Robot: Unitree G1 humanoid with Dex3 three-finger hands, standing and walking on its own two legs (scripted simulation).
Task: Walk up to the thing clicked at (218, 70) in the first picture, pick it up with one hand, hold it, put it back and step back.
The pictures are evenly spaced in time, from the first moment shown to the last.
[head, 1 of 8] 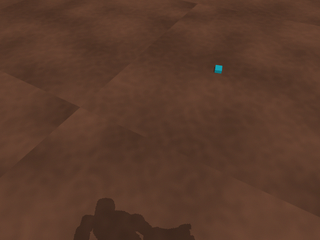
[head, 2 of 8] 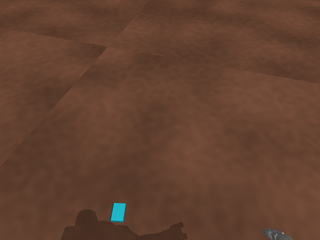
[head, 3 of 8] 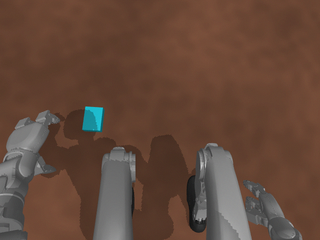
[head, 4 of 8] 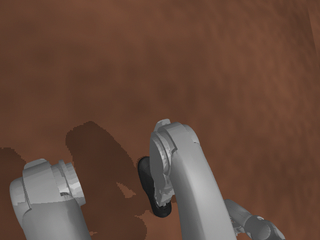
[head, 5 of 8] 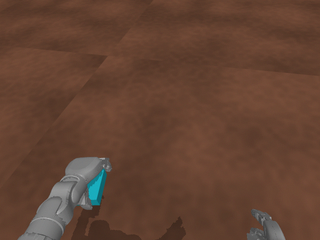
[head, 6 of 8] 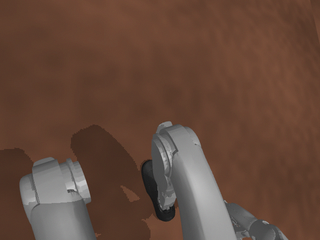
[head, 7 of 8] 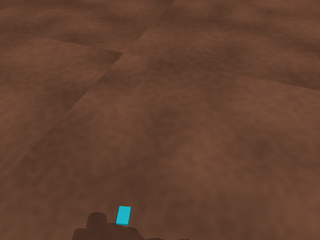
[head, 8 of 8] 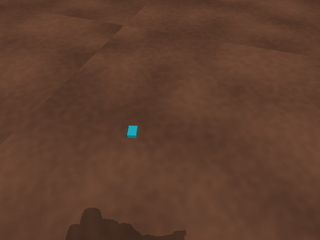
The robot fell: no
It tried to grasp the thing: yes
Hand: left
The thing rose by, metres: 0.69
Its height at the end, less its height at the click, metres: +0.00
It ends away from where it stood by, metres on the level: 0.01
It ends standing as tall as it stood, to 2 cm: yes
